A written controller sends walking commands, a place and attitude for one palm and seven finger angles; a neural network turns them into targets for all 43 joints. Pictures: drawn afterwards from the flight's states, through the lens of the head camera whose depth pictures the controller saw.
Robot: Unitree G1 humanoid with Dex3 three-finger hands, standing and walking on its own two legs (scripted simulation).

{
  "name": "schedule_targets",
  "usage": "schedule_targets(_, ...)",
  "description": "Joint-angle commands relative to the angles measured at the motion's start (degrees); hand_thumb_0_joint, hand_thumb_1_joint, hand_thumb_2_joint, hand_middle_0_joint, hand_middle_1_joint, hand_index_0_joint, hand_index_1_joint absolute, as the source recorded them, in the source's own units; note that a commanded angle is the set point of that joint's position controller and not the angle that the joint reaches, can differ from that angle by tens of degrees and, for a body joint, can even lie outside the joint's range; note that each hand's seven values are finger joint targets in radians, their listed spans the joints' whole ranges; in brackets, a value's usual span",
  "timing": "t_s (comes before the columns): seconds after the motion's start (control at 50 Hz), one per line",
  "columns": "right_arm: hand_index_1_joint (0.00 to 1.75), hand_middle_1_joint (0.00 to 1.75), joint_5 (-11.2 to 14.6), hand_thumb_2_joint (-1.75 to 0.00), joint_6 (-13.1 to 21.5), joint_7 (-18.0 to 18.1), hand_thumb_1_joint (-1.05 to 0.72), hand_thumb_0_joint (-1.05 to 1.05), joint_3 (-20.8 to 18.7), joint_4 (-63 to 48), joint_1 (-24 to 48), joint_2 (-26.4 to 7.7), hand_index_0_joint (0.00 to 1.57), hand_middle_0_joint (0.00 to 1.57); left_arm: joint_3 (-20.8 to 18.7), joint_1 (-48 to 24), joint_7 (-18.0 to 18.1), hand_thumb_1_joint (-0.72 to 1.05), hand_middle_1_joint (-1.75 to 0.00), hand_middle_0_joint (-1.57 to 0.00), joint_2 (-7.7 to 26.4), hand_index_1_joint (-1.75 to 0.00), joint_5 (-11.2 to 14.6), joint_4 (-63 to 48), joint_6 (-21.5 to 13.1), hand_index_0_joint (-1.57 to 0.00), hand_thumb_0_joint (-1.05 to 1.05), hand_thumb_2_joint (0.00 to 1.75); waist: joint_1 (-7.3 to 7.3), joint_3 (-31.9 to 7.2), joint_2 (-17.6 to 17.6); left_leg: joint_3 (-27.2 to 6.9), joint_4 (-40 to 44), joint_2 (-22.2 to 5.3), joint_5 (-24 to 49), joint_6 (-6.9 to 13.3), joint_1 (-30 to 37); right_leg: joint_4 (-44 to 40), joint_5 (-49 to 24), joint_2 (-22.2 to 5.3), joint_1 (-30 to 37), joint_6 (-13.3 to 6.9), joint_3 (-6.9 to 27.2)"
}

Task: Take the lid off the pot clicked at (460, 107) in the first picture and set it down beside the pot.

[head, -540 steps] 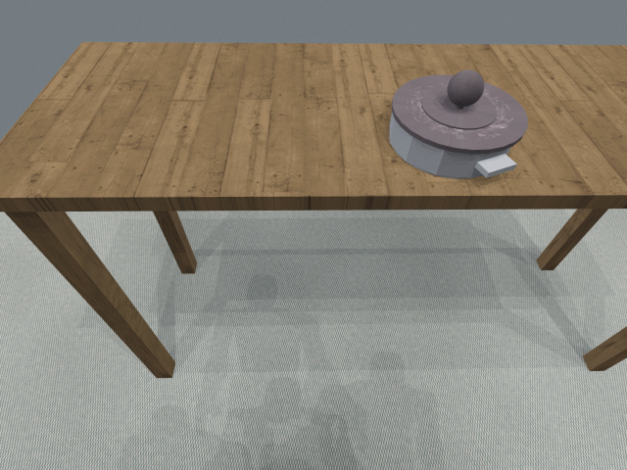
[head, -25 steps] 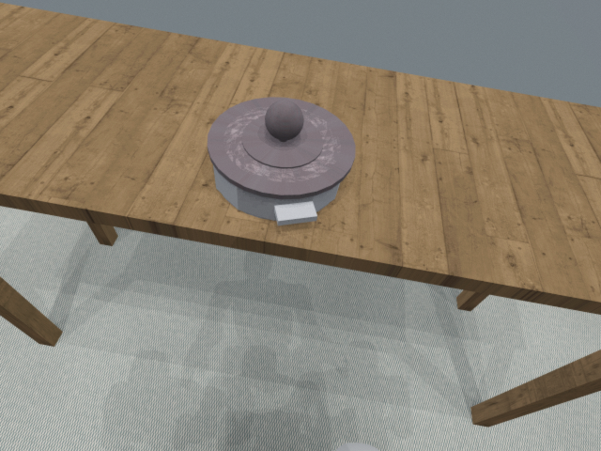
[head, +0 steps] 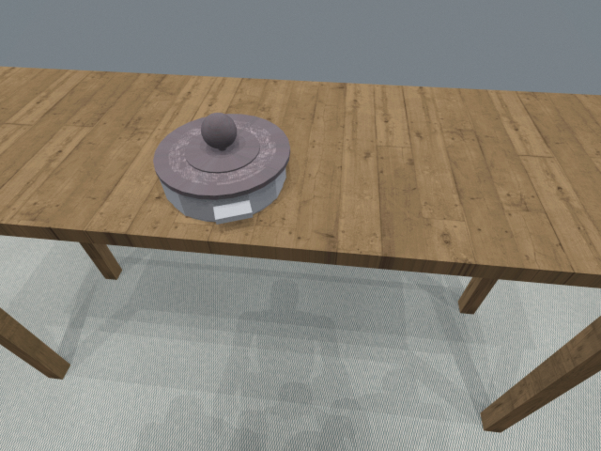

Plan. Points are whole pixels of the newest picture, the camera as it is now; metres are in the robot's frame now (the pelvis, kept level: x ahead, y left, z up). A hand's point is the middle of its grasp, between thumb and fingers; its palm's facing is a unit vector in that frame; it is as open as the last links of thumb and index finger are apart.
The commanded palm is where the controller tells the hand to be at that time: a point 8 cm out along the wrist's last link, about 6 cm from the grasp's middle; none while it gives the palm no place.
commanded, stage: come to a stop and stand still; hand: left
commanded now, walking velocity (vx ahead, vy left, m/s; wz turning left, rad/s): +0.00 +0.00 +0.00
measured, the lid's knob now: (219, 130) +0.52 +0.14 +0.17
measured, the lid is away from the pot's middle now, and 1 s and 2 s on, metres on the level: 0.00 0.00 0.00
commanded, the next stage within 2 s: look again from close up in 0.58 s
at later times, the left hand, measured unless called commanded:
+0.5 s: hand out of the picture +0.02 +0.16 -0.18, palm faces +0.07 -0.98 -0.19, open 7.3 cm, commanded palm none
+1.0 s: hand out of the picture +0.04 +0.24 -0.18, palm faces +0.01 -0.97 -0.23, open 7.3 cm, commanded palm none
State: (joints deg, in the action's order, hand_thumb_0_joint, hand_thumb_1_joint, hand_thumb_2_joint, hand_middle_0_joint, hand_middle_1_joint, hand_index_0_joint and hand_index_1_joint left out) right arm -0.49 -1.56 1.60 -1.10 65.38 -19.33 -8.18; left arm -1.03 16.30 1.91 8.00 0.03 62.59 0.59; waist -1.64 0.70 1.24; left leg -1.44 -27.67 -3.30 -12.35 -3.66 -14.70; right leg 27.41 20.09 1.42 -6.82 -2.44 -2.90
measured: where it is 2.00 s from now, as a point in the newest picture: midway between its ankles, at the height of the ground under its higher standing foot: outside the picture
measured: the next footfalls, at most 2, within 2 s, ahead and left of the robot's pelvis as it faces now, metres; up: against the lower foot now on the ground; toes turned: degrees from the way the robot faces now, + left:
none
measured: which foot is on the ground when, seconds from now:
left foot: down 0.00-1.00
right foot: down 0.00-1.00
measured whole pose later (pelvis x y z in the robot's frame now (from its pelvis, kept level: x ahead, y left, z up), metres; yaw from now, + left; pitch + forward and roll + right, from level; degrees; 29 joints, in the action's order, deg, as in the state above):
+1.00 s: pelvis +0.01 +0.05 -0.01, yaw -1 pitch -2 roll -1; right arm -0.4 -0.9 0.8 -0.9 56.1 -11.5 -9.9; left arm -0.4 15.7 3.1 11.2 -0.8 56.7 0.3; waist 0.4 2.8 0.2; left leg 1.4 -37.1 0.4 -17.1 2.4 -18.4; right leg 32.0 22.9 -0.8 -7.4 1.5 -1.0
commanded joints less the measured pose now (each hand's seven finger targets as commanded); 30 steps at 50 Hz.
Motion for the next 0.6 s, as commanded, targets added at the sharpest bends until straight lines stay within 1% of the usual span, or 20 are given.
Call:
schedule_targets(0.0, 0.30, 0.30, -0.1, -0.90, 1.4, 0.8, -0.90, 0.00, -0.5, -1.3, -1.3, -3.4, 0.20, 0.20, -1.6, 1.9, 0.2, 0.90, -0.30, -0.20, 6.6, -0.30, 0.3, -1.7, -1.0, -0.20, 0.00, 0.90, 1.12, 4.5, -0.8, -0.6, 1.7, -1.3, 9.1, 2.7, 2.9, -8.2, -11.8, -7.5, -6.9, -0.7, 6.8)
schedule_targets(0.04, 0.30, 0.30, -0.1, -0.90, 1.6, 0.9, -0.90, 0.00, -0.5, -1.0, -1.4, -3.2, 0.20, 0.20, -1.6, 2.3, 0.3, 0.90, -0.30, -0.20, 6.1, -0.30, 0.2, -1.3, -1.1, -0.20, 0.00, 0.90, 1.13, 3.2, -1.0, -0.5, 1.5, -1.5, 9.8, 2.7, 3.4, -7.8, -13.4, -7.6, -5.8, -0.8, 6.7)
schedule_targets(0.08, 0.30, 0.30, 0.0, -0.90, 1.6, 1.0, -0.90, 0.00, -0.6, -1.1, -0.8, -3.0, 0.20, 0.20, -1.6, 3.0, 0.3, 0.90, -0.30, -0.20, 6.1, -0.30, 0.2, -1.0, -1.2, -0.20, 0.00, 0.90, 1.39, 3.0, -2.8, -0.4, 1.2, -1.4, 9.6, 2.9, 3.6, -8.1, -15.2, -7.6, -5.2, -0.8, 6.7)
schedule_targets(0.14, 0.30, 0.30, -0.1, -0.90, 1.5, 1.0, -0.90, 0.00, -0.7, -1.0, -0.3, -2.8, 0.20, 0.20, -1.6, 3.0, 0.4, 0.90, -0.30, -0.20, 5.6, -0.30, 0.0, -0.8, -1.2, -0.20, 0.00, 0.90, 1.14, 3.6, -2.6, 0.0, 0.7, -1.3, 9.7, 2.6, 3.9, -7.8, -17.1, -8.0, -5.7, -0.9, 6.8)
schedule_targets(0.16, 0.30, 0.30, -0.1, -0.90, 1.6, 1.0, -0.90, 0.00, -0.7, -0.9, -0.2, -2.7, 0.20, 0.20, -1.6, 3.3, 0.4, 0.90, -0.30, -0.20, 5.4, -0.30, 0.0, -0.7, -1.3, -0.20, 0.00, 0.90, 1.17, 3.0, -2.2, 0.1, 0.8, -1.4, 10.3, 2.6, 4.2, -7.5, -17.9, -8.0, -5.3, -0.9, 6.6)
schedule_targets(0.18, 0.30, 0.30, 0.0, -0.90, 1.6, 1.1, -0.90, 0.00, -0.7, -1.0, -0.1, -2.9, 0.20, 0.20, -1.6, 3.4, 0.3, 0.90, -0.30, -0.20, 5.9, -0.30, 0.0, -0.8, -1.3, -0.20, 0.00, 0.90, 1.33, 2.7, -3.3, -0.1, 0.7, -1.4, 10.5, 2.8, 3.8, -7.5, -18.8, -7.7, -4.3, -0.8, 6.4)
schedule_targets(0.2, 0.30, 0.30, 0.0, -0.90, 1.7, 1.1, -0.90, 0.00, -0.8, -1.2, 0.5, -3.0, 0.20, 0.20, -1.7, 3.7, 0.4, 0.90, -0.30, -0.20, 5.4, -0.30, 0.0, -0.7, -1.3, -0.20, 0.00, 0.90, 1.45, 2.4, -3.0, 0.1, 0.4, -1.4, 11.2, 2.7, 4.2, -7.1, -20.5, -7.9, -4.3, -0.8, 6.7)
schedule_targets(0.26, 0.30, 0.30, 0.0, -0.90, 1.7, 1.2, -0.90, 0.00, -0.8, -1.1, 1.1, -3.2, 0.20, 0.20, -1.6, 3.7, 0.4, 0.90, -0.30, -0.20, 5.1, -0.30, -0.2, -0.6, -1.3, -0.20, 0.00, 0.90, 1.32, 2.9, -1.4, -0.2, 0.7, -1.8, 12.4, 2.9, 5.2, -6.4, -20.7, -7.6, -5.1, -0.6, 6.2)
schedule_targets(0.28, 0.30, 0.30, 0.1, -0.90, 1.8, 1.2, -0.90, 0.00, -0.8, -1.3, 1.0, -3.3, 0.20, 0.20, -1.7, 3.8, 0.4, 0.90, -0.30, -0.20, 5.6, -0.30, -0.1, -0.7, -1.3, -0.20, 0.00, 0.90, 1.45, 2.3, -3.0, -0.4, 0.8, -1.9, 13.1, 3.1, 5.0, -6.3, -21.7, -7.3, -3.8, -0.4, 5.8)
schedule_targets(0.3, 0.30, 0.30, 0.1, -0.90, 1.8, 1.2, -0.90, 0.00, -0.8, -1.4, 1.7, -3.7, 0.20, 0.20, -1.7, 3.8, 0.4, 0.90, -0.30, -0.20, 5.4, -0.30, -0.1, -0.7, -1.3, -0.20, 0.00, 0.90, 1.56, 2.8, -2.2, -0.2, 0.4, -1.8, 13.6, 3.0, 4.9, -6.2, -22.6, -7.6, -4.0, -0.3, 5.9)
schedule_targets(0.32, 0.30, 0.30, 0.0, -0.90, 1.8, 1.2, -0.90, 0.00, -0.8, -1.6, 1.8, -3.7, 0.20, 0.20, -1.7, 3.9, 0.5, 0.90, -0.30, -0.20, 5.3, -0.30, -0.2, -0.6, -1.3, -0.20, 0.00, 0.90, 1.44, 2.5, -2.3, -0.1, 0.2, -1.9, 14.1, 3.0, 5.2, -5.9, -23.5, -7.6, -3.9, -0.4, 5.8)
schedule_targets(0.36, 0.30, 0.30, 0.0, -0.90, 2.0, 1.2, -0.90, 0.00, -0.8, -1.8, 1.8, -4.1, 0.20, 0.20, -1.7, 4.0, 0.5, 0.90, -0.30, -0.20, 5.4, -0.30, -0.2, -0.7, -1.4, -0.20, 0.00, 0.90, 1.42, 1.0, -1.9, -0.1, 0.1, -2.1, 16.2, 3.1, 6.2, -5.1, -25.4, -7.6, -2.9, -0.2, 5.4)
schedule_targets(0.38, 0.30, 0.30, 0.1, -0.90, 2.0, 1.3, -0.90, 0.00, -0.8, -1.9, 2.2, -4.3, 0.20, 0.20, -1.8, 4.0, 0.5, 0.90, -0.30, -0.20, 5.9, -0.30, -0.2, -0.8, -1.3, -0.20, 0.00, 0.90, 1.68, 1.2, -2.6, -0.2, 0.0, -2.1, 16.3, 3.2, 5.8, -5.2, -25.7, -7.4, -2.3, -0.1, 5.2)
schedule_targets(0.46, 0.30, 0.30, 0.0, -0.90, 2.0, 1.3, -0.90, 0.00, -0.8, -2.3, 3.2, -4.8, 0.20, 0.20, -1.8, 3.9, 0.5, 0.90, -0.30, -0.20, 6.1, -0.30, -0.3, -1.0, -1.3, -0.20, 0.00, 0.90, 1.70, 1.2, -1.1, -0.1, -0.3, -2.1, 17.4, 3.1, 6.4, -4.7, -26.6, -7.6, -2.4, -0.1, 5.4)
schedule_targets(0.48, 0.30, 0.30, 0.1, -0.90, 2.0, 1.3, -0.90, 0.00, -0.8, -2.5, 3.2, -4.8, 0.20, 0.20, -1.9, 3.7, 0.5, 0.90, -0.30, -0.20, 6.5, -0.30, -0.2, -1.1, -1.2, -0.20, 0.00, 0.90, 1.75, 1.1, -2.4, -0.3, -0.2, -2.1, 17.5, 3.3, 6.0, -4.9, -26.7, -7.4, -1.7, 0.1, 5.1)
schedule_targets(0.5, 0.30, 0.30, 0.1, -0.90, 2.0, 1.3, -0.90, 0.00, -0.8, -2.6, 3.7, -5.2, 0.20, 0.20, -1.8, 3.7, 0.5, 0.90, -0.30, -0.20, 6.3, -0.30, -0.2, -1.2, -1.2, -0.20, 0.00, 0.90, 1.80, 1.2, -1.7, -0.2, -0.4, -2.1, 17.8, 3.3, 6.2, -4.8, -27.3, -7.7, -2.0, 0.0, 5.3)
schedule_targets(0.56, 0.30, 0.30, 0.0, -0.90, 1.9, 1.2, -0.90, 0.00, -0.7, -2.7, 4.1, -5.4, 0.20, 0.20, -1.8, 3.2, 0.5, 0.90, -0.30, -0.20, 6.7, -0.30, -0.3, -1.4, -1.2, -0.20, 0.00, 0.90, 1.83, 1.6, -1.2, -0.4, 0.0, -2.1, 17.7, 3.3, 6.5, -4.8, -25.6, -7.6, -2.4, 0.2, 5.0)
schedule_targets(0.58, 0.30, 0.30, 0.1, -0.90, 1.9, 1.2, -0.90, 0.00, -0.7, -2.8, 4.2, -5.3, 0.20, 0.20, -1.8, 3.1, 0.4, 0.90, -0.30, -0.20, 6.9, -0.30, -0.2, -1.5, -1.1, -0.20, 0.00, 0.90, 1.94, 1.9, -2.6, -0.7, 0.4, -2.1, 16.5, 3.4, 6.0, -5.4, -24.4, -7.4, -2.2, 0.3, 5.0)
